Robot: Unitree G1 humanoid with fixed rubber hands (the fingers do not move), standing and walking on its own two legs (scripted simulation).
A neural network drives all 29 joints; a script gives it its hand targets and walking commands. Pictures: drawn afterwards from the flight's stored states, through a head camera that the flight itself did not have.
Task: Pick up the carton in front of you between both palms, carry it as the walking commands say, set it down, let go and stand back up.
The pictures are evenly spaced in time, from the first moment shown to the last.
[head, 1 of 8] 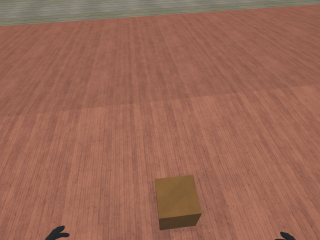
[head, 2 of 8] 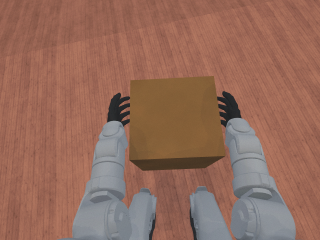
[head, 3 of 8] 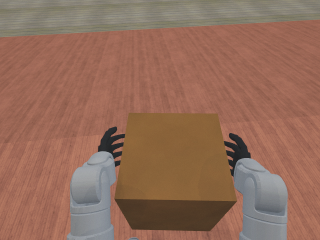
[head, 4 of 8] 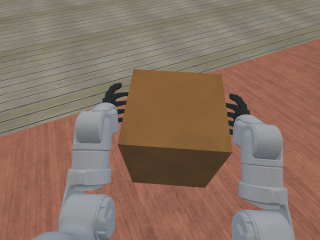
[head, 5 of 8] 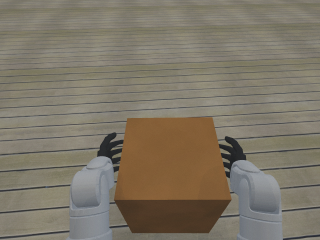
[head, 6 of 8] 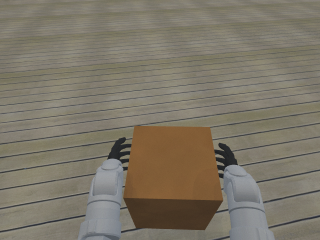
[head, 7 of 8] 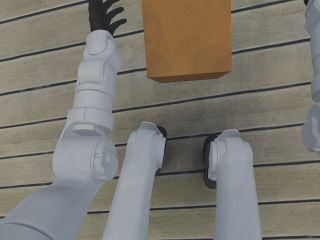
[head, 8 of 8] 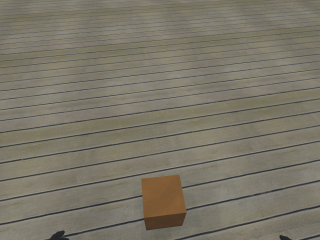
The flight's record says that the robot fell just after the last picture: no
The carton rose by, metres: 0.69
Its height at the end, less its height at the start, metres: -0.41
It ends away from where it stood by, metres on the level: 6.12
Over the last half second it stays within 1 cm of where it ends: yes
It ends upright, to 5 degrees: yes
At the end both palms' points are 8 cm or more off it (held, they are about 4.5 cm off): yes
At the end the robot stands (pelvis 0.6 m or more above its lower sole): yes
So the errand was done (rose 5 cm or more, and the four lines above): yes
